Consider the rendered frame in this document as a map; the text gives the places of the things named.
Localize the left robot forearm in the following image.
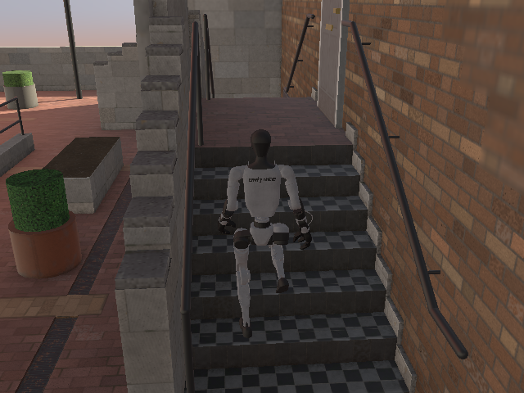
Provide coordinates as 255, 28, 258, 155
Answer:
219, 199, 234, 225

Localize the right robot upper arm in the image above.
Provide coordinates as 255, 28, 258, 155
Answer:
278, 165, 301, 210

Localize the left robot thigh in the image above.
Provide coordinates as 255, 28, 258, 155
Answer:
233, 228, 251, 285

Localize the left robot upper arm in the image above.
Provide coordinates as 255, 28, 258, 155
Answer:
226, 165, 245, 211

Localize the right robot hand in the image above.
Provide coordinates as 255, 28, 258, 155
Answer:
293, 230, 312, 250

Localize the left robot hand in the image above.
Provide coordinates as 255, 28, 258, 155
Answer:
218, 220, 236, 234

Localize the right robot shin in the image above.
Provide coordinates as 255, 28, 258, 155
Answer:
271, 245, 285, 280

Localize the right robot forearm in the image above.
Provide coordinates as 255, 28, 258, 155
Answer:
293, 198, 309, 233

